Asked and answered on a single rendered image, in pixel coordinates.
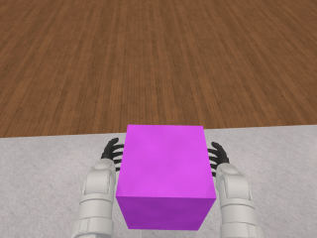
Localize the robot left forearm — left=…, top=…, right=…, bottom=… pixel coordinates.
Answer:
left=69, top=158, right=116, bottom=238

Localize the carton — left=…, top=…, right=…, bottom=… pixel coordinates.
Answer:
left=115, top=124, right=217, bottom=231

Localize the robot right hand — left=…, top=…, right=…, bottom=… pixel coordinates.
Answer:
left=207, top=142, right=230, bottom=177

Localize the robot left hand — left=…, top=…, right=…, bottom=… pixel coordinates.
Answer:
left=101, top=137, right=125, bottom=172

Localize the robot right forearm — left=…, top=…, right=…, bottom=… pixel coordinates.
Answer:
left=215, top=163, right=264, bottom=238

